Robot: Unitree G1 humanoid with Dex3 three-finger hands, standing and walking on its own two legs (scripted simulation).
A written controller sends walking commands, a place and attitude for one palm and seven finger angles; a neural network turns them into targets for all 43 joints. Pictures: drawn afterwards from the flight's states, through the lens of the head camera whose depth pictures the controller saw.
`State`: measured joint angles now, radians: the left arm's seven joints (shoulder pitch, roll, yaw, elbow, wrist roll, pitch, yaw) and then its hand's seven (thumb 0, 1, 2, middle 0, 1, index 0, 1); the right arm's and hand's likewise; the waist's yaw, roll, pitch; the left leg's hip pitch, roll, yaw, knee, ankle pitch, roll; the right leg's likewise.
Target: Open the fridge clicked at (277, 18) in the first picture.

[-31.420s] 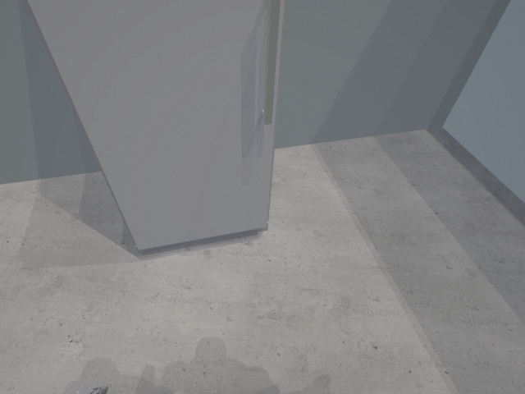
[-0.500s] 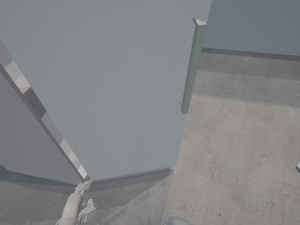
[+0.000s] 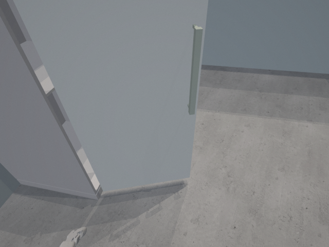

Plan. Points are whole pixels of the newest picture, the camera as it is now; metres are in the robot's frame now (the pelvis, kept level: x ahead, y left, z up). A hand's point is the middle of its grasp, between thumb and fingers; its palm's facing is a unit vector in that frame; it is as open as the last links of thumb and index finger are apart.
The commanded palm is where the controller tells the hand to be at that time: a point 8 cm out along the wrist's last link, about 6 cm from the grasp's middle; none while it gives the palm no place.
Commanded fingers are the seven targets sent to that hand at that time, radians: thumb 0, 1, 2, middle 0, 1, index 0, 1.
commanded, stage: stop stepping back and stand still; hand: right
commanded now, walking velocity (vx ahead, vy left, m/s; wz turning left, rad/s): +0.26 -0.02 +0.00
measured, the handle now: (192, 74) +0.70 -0.10 +0.10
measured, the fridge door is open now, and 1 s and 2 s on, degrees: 69 69 69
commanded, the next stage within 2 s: let the arm hang, fingers relaxed in 0.38 s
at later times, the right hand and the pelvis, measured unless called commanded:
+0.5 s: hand out of the picture +0.16 -0.31 +0.16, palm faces +0.54 +0.72 -0.44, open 7.4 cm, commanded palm none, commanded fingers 0.00 -0.90 -0.90 0.20 0.30 0.20 0.30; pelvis -0.02 -0.02 +0.00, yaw -4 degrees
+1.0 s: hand out of the picture +0.03 -0.21 -0.17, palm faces +0.16 +0.96 -0.21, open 7.1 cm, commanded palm none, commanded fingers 0.00 -0.90 -0.90 0.20 0.30 0.20 0.30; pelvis +0.00 -0.02 +0.00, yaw -8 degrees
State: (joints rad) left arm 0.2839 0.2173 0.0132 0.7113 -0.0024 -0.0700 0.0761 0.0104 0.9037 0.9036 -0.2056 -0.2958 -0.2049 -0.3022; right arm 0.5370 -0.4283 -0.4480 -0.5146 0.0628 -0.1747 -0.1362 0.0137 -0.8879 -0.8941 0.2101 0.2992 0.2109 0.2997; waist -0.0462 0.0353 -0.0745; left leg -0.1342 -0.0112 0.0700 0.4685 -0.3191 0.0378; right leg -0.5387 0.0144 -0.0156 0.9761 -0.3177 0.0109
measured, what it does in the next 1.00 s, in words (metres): steps on the spot: right foot, then left foot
